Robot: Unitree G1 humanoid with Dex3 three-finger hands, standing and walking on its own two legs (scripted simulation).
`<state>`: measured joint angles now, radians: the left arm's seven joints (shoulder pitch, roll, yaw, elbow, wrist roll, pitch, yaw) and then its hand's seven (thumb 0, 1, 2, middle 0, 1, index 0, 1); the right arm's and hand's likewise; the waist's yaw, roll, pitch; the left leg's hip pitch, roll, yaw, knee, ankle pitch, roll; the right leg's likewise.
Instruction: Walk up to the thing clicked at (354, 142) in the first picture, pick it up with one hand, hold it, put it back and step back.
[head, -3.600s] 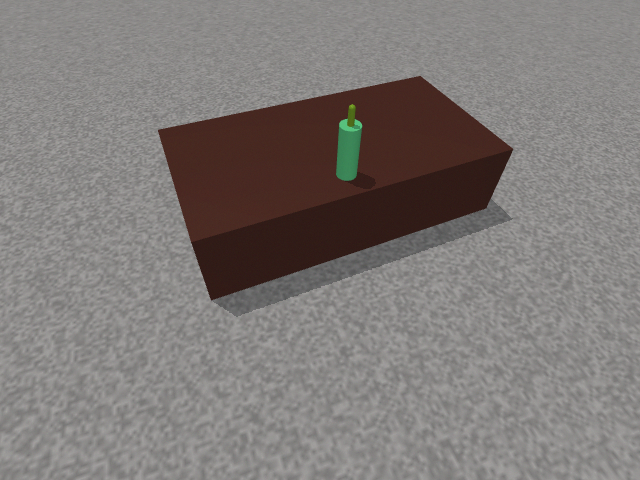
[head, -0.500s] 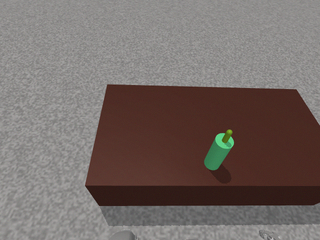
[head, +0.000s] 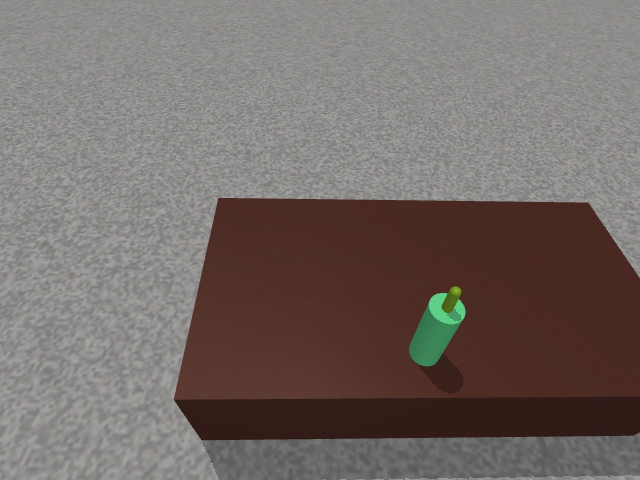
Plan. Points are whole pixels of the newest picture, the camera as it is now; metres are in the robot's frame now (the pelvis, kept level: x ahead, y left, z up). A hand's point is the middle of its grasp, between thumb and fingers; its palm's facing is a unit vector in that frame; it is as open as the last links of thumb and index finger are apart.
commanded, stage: walk up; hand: right
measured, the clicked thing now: (438, 324) +0.50 -0.28 -0.30
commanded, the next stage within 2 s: stand in 0.74 s
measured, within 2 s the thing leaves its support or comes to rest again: neither
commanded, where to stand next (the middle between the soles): +0.08 +0.00 m, yaw -1 degrees
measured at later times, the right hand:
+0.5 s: hand out of the picture +0.11 -0.24 -0.15, palm faces -0.04 +0.94 -0.33, open 7.4 cm
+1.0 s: hand out of the picture +0.12 -0.25 -0.15, palm faces -0.02 +0.94 -0.33, open 7.4 cm
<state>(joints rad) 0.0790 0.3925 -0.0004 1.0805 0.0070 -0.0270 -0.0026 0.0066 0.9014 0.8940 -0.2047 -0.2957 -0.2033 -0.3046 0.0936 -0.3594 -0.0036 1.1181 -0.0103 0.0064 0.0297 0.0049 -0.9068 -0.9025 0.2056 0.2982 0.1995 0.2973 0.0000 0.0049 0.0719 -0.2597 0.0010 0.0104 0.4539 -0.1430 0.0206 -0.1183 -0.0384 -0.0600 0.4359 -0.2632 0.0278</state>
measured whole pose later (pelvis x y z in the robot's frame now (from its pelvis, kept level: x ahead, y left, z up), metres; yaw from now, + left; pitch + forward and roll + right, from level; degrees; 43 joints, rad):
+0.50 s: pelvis +0.01 +0.00 +0.01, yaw +1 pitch -2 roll -1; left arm 0.11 0.37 0.01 1.16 0.02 -0.02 0.00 0.01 0.90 0.89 -0.20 -0.30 -0.20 -0.30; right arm 0.06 -0.34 -0.02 1.14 -0.01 0.01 0.02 0.00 -0.91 -0.90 0.21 0.30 0.20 0.30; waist 0.01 0.00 0.05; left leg -0.22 -0.02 -0.01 0.37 -0.11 0.03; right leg -0.06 -0.05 -0.08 0.32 -0.22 0.04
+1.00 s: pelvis +0.03 -0.01 +0.01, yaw +1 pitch -1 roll +0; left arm 0.12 0.35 0.01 1.15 0.02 -0.01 0.00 0.01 0.90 0.89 -0.20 -0.30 -0.20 -0.30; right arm 0.07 -0.33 -0.01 1.16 -0.01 0.00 0.01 0.00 -0.91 -0.90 0.21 0.30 0.20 0.30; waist 0.00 -0.01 0.05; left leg -0.19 -0.01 0.00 0.33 -0.12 0.01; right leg -0.04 -0.05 -0.07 0.31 -0.24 0.03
